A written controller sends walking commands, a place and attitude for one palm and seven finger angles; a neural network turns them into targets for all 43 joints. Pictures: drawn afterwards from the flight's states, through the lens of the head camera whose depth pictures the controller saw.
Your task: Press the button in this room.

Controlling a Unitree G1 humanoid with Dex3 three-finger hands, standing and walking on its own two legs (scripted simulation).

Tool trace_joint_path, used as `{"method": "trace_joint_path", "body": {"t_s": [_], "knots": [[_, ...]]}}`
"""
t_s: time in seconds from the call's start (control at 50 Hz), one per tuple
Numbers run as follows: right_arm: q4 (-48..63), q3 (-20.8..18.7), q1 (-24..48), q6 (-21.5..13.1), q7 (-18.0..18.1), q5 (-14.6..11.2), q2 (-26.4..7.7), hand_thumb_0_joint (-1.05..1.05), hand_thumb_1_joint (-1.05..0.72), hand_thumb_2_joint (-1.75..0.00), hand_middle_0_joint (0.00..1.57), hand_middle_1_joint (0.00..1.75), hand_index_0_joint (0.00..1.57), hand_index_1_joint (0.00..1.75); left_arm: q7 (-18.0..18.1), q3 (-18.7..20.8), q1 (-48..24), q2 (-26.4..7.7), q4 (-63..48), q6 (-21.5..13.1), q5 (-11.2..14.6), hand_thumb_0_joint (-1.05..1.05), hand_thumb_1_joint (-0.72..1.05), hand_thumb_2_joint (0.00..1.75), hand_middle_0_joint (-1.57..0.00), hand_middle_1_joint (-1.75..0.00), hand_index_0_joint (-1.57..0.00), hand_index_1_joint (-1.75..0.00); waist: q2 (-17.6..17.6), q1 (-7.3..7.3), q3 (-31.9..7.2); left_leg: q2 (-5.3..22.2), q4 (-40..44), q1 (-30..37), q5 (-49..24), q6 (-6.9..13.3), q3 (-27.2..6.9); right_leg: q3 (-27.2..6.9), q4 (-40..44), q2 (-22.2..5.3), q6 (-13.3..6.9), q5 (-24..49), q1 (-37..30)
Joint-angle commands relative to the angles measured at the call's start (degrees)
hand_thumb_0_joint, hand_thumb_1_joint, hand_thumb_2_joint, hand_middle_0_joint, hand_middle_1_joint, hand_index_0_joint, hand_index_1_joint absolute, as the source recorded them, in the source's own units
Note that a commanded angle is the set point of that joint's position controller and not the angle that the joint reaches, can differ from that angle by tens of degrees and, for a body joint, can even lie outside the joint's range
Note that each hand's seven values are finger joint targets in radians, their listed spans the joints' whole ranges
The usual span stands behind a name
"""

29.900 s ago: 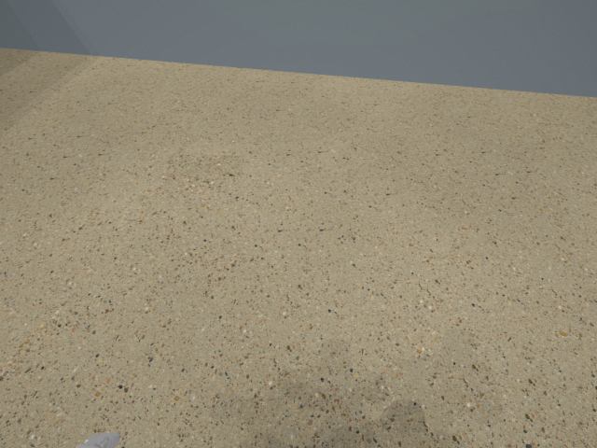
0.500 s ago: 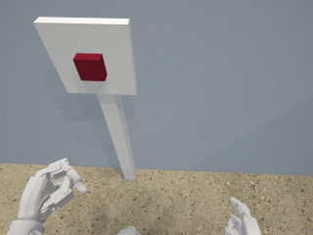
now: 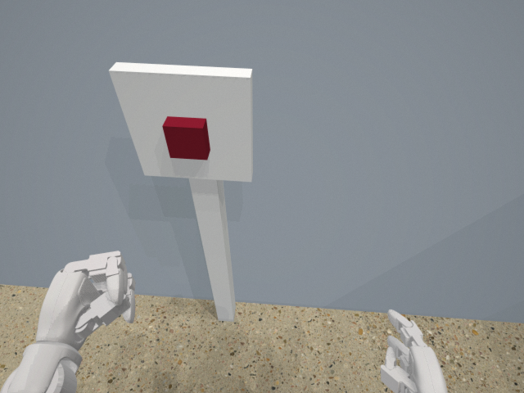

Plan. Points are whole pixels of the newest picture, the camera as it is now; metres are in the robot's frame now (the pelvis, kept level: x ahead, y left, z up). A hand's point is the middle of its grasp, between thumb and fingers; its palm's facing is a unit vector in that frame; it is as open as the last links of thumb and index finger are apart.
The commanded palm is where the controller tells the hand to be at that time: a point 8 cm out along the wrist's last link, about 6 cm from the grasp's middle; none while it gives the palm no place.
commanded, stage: raise the hand and make a fist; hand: left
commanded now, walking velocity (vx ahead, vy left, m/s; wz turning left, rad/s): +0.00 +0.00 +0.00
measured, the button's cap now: (188, 137) +0.48 +0.17 +0.15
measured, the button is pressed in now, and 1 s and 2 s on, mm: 0 0 0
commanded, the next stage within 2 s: aim a knuckle at the button in 0.74 s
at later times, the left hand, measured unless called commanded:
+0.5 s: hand (117, 261) +0.24 +0.20 +0.14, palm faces +0.02 -1.00 -0.05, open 3.1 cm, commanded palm +0.20 +0.25 +0.15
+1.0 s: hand (133, 262) +0.24 +0.18 +0.14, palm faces +0.04 -1.00 -0.04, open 3.1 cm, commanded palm +0.23 +0.23 +0.14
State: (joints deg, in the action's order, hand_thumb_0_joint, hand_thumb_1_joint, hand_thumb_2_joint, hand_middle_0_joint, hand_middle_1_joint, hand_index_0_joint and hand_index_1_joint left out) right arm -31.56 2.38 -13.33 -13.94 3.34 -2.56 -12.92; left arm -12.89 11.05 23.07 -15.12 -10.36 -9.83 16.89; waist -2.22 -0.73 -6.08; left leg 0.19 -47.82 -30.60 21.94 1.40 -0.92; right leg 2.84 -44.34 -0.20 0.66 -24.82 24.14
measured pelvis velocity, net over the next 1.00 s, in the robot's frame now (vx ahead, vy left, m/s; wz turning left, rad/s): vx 0.00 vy -0.03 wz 0.01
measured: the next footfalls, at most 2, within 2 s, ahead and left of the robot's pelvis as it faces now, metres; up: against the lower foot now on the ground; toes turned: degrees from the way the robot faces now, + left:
none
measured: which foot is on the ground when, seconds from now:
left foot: down 0.00-1.00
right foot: down 0.00-1.00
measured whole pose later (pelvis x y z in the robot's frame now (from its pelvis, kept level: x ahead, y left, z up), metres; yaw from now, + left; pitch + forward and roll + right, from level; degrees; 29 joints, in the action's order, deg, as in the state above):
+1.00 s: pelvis +0.00 -0.03 +0.02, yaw +1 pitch +0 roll -1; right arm -36.4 2.9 -13.5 -14.8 5.4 -3.2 -14.7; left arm -16.2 14.3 9.8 -16.5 -1.7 -2.8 18.3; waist -3.3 -1.8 -3.0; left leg 0.9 -37.3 -20.4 16.8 -0.6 -1.7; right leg 3.5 -35.9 0.7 -1.2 -20.9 14.9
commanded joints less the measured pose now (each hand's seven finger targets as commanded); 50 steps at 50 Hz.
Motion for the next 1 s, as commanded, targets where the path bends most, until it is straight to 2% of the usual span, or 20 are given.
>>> {"method": "trace_joint_path", "body": {"t_s": [0.0, 0.06, 0.08, 0.12, 0.24, 0.28, 0.32, 0.4, 0.44, 0.48, 0.56, 0.6, 0.64, 0.68, 0.74, 0.8, 0.82, 0.86, 0.9, 0.98], "knots": [[8.6, -2.7, 4.1, -3.1, 1.0, -0.4, -7.8, 0.00, -0.90, -0.90, 0.20, 0.30, 0.20, 0.30, -1.1, 5.7, -8.1, -8.5, -12.7, -1.3, 1.2, 0.00, 0.90, 0.90, -1.30, -1.50, -1.30, -1.50, -1.9, 0.13, -4.5, 0.8, 11.0, 11.6, -11.2, 0.0, -2.3, 1.9, 8.2, 1.9, -1.5, 12.0, 1.0], [8.3, -2.2, 4.1, -3.1, 1.1, -0.4, -7.7, 0.00, -0.90, -0.90, 0.20, 0.30, 0.20, 0.30, -1.9, 6.1, -10.2, -8.7, -12.9, -0.2, 1.5, 0.00, 0.90, 0.90, -1.30, -1.50, -1.30, -1.50, -2.5, 0.13, -4.9, 0.8, 11.7, 13.4, -12.7, -0.2, -2.5, 2.2, 8.9, 1.9, -1.5, 13.3, 0.1], [8.0, -2.1, 4.2, -3.1, 1.2, -0.3, -7.9, 0.00, -0.90, -0.90, 0.20, 0.30, 0.20, 0.30, -2.0, 6.4, -11.2, -9.3, -12.2, 0.4, 1.6, 0.00, 0.90, 0.90, -1.30, -1.50, -1.30, -1.50, -0.4, 0.24, -4.4, 0.8, 11.9, 13.1, -12.8, 0.0, -2.6, 2.1, 9.4, 2.1, -1.5, 13.6, -0.8], [8.0, -1.9, 4.5, -3.2, 1.3, -0.5, -7.9, 0.00, -0.90, -0.90, 0.20, 0.30, 0.20, 0.30, -2.6, 6.3, -13.1, -9.4, -12.7, 1.2, 1.7, 0.00, 0.90, 0.90, -1.30, -1.50, -1.30, -1.50, -2.9, -0.01, -4.6, 0.7, 12.6, 14.4, -12.8, -0.1, -2.4, 2.0, 10.0, 1.8, -1.6, 13.5, -1.0], [7.4, -1.6, 5.2, -3.6, 1.6, -0.6, -7.8, 0.00, -0.90, -0.90, 0.20, 0.30, 0.20, 0.30, -3.0, 8.3, -15.7, -11.4, -12.0, 4.1, 1.9, 0.00, 0.90, 0.90, -1.30, -1.50, -1.30, -1.50, -2.9, -1.02, -5.4, 0.6, 14.4, 17.2, -16.1, -0.2, -2.5, 2.2, 11.5, 1.6, -1.7, 16.5, -4.0], [7.1, -1.4, 5.6, -3.5, 1.8, -0.6, -8.1, 0.00, -0.90, -0.90, 0.20, 0.30, 0.20, 0.30, -3.2, 9.5, -16.4, -12.2, -9.9, 5.4, 2.7, 0.00, 0.90, 0.90, -1.30, -1.50, -1.30, -1.50, 1.1, -1.17, -3.8, 0.5, 14.9, 16.3, -15.4, 0.0, -2.4, 2.1, 12.5, 1.8, -1.6, 16.5, -4.9], [7.0, -1.5, 6.0, -3.5, 1.9, -0.8, -8.1, 0.00, -0.90, -0.90, 0.20, 0.30, 0.20, 0.30, -3.5, 9.8, -19.0, -12.6, -10.3, 6.2, 2.9, 0.00, 0.90, 0.90, -1.30, -1.50, -1.30, -1.50, -1.1, -1.25, -4.3, 0.2, 15.4, 17.2, -15.2, 0.0, -2.0, 1.8, 13.1, 1.5, -1.5, 16.6, -5.2], [7.1, -1.7, 6.1, -3.4, 1.8, -1.1, -8.1, 0.00, -0.90, -0.90, 0.20, 0.30, 0.20, 0.30, -3.9, 8.2, -15.8, -10.0, -7.1, 7.9, 3.1, 0.00, 0.90, 0.90, -1.30, -1.50, -1.30, -1.50, 1.1, -1.44, -2.5, 0.0, 15.9, 16.5, -14.3, 0.2, -1.3, 1.5, 14.3, 1.4, -1.3, 16.3, -5.4], [7.3, -1.8, 6.2, -3.6, 1.8, -1.0, -8.0, 0.00, -0.90, -0.90, 0.20, 0.30, 0.20, 0.30, -3.8, 8.1, -16.9, -10.5, -9.3, 7.6, 2.7, 0.00, 0.90, 0.90, -1.30, -1.50, -1.30, -1.50, -0.7, -1.33, -3.0, -0.1, 15.9, 17.5, -14.6, 0.2, -1.0, 1.2, 14.5, 1.3, -1.3, 16.7, -5.4], [7.2, -1.8, 6.1, -3.6, 1.7, -0.7, -8.1, 0.00, -0.90, -0.90, 0.20, 0.30, 0.20, 0.30, -3.2, 9.4, -17.1, -11.8, -9.8, 6.8, 2.6, 0.00, 0.90, 0.90, -1.30, -1.50, -1.30, -1.50, 1.7, -1.37, -3.2, 0.0, 15.7, 17.2, -14.7, 0.4, -1.0, 0.9, 14.9, 1.5, -1.1, 16.6, -6.0], [6.8, -1.9, 5.9, -3.9, 1.6, -0.6, -7.7, 0.00, -0.90, -0.90, 0.20, 0.30, 0.20, 0.30, -2.2, 9.8, -17.9, -11.8, -11.0, 4.4, 1.9, 0.00, 0.90, 0.90, -1.30, -1.50, -1.30, -1.50, -1.7, -1.30, -3.2, -0.2, 15.8, 18.2, -15.0, 0.2, -0.4, 0.8, 14.7, 1.2, -1.3, 16.9, -5.8], [6.6, -1.9, 6.0, -4.0, 1.6, -0.6, -7.8, 0.00, -0.90, -0.90, 0.20, 0.30, 0.20, 0.30, -2.1, 9.5, -18.2, -11.7, -10.4, 4.0, 2.0, 0.00, 0.90, 0.90, -1.30, -1.50, -1.30, -1.50, -0.3, -1.07, -2.2, -0.2, 15.9, 17.6, -13.9, 0.3, -0.4, 0.5, 15.2, 1.2, -1.1, 15.9, -5.6], [6.4, -1.9, 6.0, -4.1, 1.7, -0.6, -7.7, 0.00, -0.90, -0.90, 0.20, 0.30, 0.20, 0.30, -2.4, 9.2, -18.1, -11.3, -9.8, 3.8, 2.0, 0.00, 0.90, 0.90, -1.30, -1.50, -1.30, -1.50, -1.5, -0.95, -2.4, -0.4, 15.9, 18.0, -13.4, 0.3, -0.3, 0.2, 15.5, 1.0, -1.1, 15.5, -5.5], [6.1, -2.0, 6.0, -4.1, 1.9, -0.6, -8.0, 0.00, -0.90, -0.90, 0.20, 0.30, 0.20, 0.30, -2.8, 9.1, -17.4, -11.2, -7.8, 4.0, 2.5, 0.00, 0.90, 0.90, -1.30, -1.50, -1.30, -1.50, 2.4, -0.80, -1.1, -0.3, 15.7, 16.8, -12.5, 0.6, -0.3, -0.3, 16.5, 1.1, -0.7, 14.7, -5.3], [6.2, -2.0, 6.4, -4.3, 2.2, -0.8, -7.8, 0.00, -0.90, -0.90, 0.20, 0.30, 0.20, 0.30, -3.5, 8.5, -18.5, -11.1, -8.2, 4.1, 2.5, 0.00, 0.90, 0.90, -1.30, -1.50, -1.30, -1.50, 0.2, -0.74, -1.0, -0.5, 15.8, 17.0, -10.9, 0.6, 0.0, -0.9, 17.1, 0.7, -0.6, 12.8, -4.9], [6.1, -2.0, 6.5, -4.6, 2.3, -0.7, -7.9, 0.00, -0.90, -0.90, 0.20, 0.30, 0.20, 0.30, -3.7, 9.4, -18.5, -11.7, -8.0, 4.0, 2.9, 0.00, 0.90, 0.90, -1.30, -1.50, -1.30, -1.50, 2.9, -0.86, -2.0, -0.5, 15.4, 16.6, -11.5, 0.7, 0.1, -1.6, 17.4, 0.5, -0.2, 13.5, -5.8], [6.1, -2.0, 6.6, -4.6, 2.3, -0.8, -7.8, 0.00, -0.90, -0.90, 0.20, 0.30, 0.20, 0.30, -3.8, 9.0, -18.6, -11.4, -8.2, 3.8, 2.8, 0.00, 0.90, 0.90, -1.30, -1.50, -1.30, -1.50, 0.9, -0.84, -2.0, -0.6, 15.3, 17.0, -11.6, 0.7, 0.3, -1.7, 17.3, 0.4, -0.2, 13.7, -5.5], [5.4, -1.8, 6.6, -4.6, 2.5, -0.8, -7.8, 0.00, -0.90, -0.90, 0.20, 0.30, 0.20, 0.30, -3.5, 8.2, -23.1, -11.2, -7.1, 3.4, 2.6, 0.00, 0.90, 0.90, -1.30, -1.50, -1.30, -1.50, 0.1, 0.01, -0.6, -0.6, 15.3, 17.0, -10.6, 0.6, 0.2, -1.7, 17.4, 0.4, -0.2, 12.2, -4.1], [5.0, -1.9, 6.4, -4.6, 2.7, -0.8, -8.0, 0.00, -0.90, -0.90, 0.20, 0.30, 0.20, 0.30, -3.3, 7.6, -26.0, -11.1, -4.7, 3.2, 2.4, 0.00, 0.90, 0.90, -1.30, -1.50, -1.30, -1.50, 2.6, 0.41, 0.0, -0.6, 15.2, 16.3, -9.5, 0.7, -0.1, -2.2, 17.8, 0.4, -0.1, 10.2, -3.6], [4.1, -2.0, 6.3, -4.3, 3.2, -1.0, -8.2, 0.00, -0.90, -0.90, 0.20, 0.30, 0.20, 0.30, -3.4, 8.1, -30.5, -12.5, -0.2, 2.9, 1.8, 0.00, 0.90, 0.90, -1.30, -1.50, -1.30, -1.50, 1.4, 0.40, -1.1, -0.5, 14.8, 16.4, -9.7, 0.7, 0.1, -3.1, 17.9, 0.2, -0.2, 10.1, -3.9]]}}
